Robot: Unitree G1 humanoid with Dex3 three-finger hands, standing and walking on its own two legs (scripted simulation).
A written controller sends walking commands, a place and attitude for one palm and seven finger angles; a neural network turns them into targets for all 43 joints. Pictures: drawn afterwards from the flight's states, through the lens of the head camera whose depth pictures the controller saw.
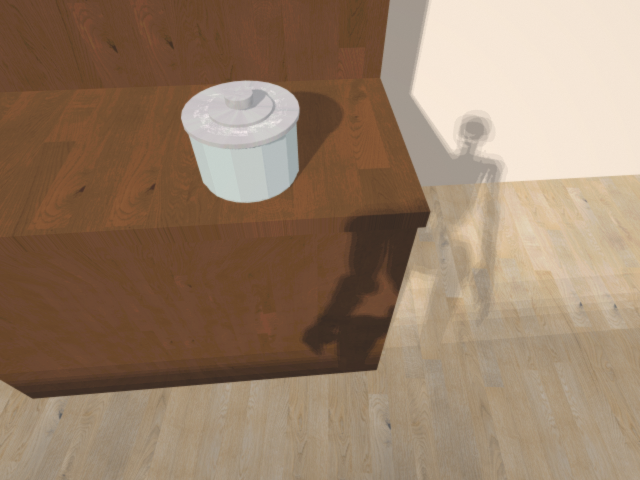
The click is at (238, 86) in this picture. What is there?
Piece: lid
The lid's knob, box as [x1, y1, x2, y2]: [224, 86, 253, 109]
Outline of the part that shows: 224,92 226,105 231,108 244,108 249,106 253,102 252,92 247,87 236,86 229,88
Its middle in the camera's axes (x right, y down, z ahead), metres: -0.13 -0.22 +0.62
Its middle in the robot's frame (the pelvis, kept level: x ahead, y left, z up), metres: +0.63 +0.17 +0.15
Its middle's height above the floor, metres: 0.92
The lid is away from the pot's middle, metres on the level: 0.00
